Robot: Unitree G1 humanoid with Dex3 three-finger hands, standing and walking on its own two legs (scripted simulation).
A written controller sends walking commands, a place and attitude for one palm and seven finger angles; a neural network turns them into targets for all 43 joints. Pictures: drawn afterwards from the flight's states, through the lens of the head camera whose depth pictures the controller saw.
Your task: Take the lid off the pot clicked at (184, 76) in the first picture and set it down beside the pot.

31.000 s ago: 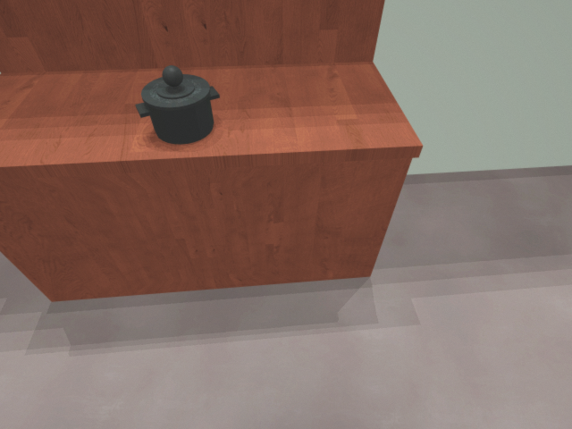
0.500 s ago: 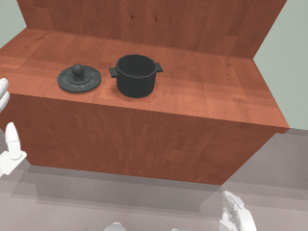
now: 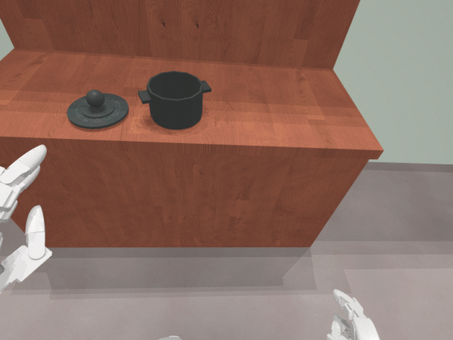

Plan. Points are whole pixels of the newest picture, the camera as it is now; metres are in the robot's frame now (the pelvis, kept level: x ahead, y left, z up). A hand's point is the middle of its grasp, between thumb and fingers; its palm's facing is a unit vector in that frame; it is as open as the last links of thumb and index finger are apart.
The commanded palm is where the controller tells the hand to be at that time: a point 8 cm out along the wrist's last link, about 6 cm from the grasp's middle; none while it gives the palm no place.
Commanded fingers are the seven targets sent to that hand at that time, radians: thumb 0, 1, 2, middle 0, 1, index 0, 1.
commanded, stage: stop stepping back and stand still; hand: left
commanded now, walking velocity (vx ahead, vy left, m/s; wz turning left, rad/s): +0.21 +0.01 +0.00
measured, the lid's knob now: (95, 98) +0.74 +0.40 -0.01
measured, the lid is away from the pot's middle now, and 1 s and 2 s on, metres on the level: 0.23 0.23 0.23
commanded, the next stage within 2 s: let the arm hang, fingers relaxed in 0.44 s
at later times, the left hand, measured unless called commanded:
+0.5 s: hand out of the picture +0.15 +0.26 +0.18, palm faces +0.37 -0.84 -0.39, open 7.4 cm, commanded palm +0.10 +0.30 +0.19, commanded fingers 0.00 0.90 0.90 -0.20 -0.30 -0.20 -0.30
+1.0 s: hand out of the picture -0.03 +0.19 -0.16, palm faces +0.11 -0.97 -0.20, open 7.0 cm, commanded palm none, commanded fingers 0.00 0.90 0.90 -0.20 -0.30 -0.20 -0.30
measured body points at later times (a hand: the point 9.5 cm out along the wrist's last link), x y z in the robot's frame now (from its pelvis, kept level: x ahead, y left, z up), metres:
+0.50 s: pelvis -0.03 +0.02 +0.01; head -0.05 +0.04 +0.46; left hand +0.13 +0.30 +0.20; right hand +0.13 -0.22 -0.06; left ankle +0.00 +0.11 -0.72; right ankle +0.00 -0.09 -0.72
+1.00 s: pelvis -0.02 +0.00 +0.01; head -0.01 +0.02 +0.46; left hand -0.04 +0.24 -0.15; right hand -0.04 -0.23 -0.13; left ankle +0.00 +0.11 -0.72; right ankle +0.00 -0.10 -0.72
